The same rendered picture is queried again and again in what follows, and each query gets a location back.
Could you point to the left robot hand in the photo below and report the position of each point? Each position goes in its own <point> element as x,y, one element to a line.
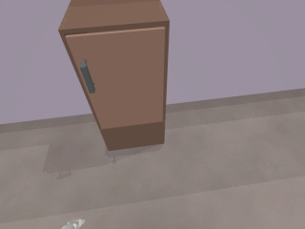
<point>74,223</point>

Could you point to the handle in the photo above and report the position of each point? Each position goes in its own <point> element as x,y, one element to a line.
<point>87,76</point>

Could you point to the cupboard door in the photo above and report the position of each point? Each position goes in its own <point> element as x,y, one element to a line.
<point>127,69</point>

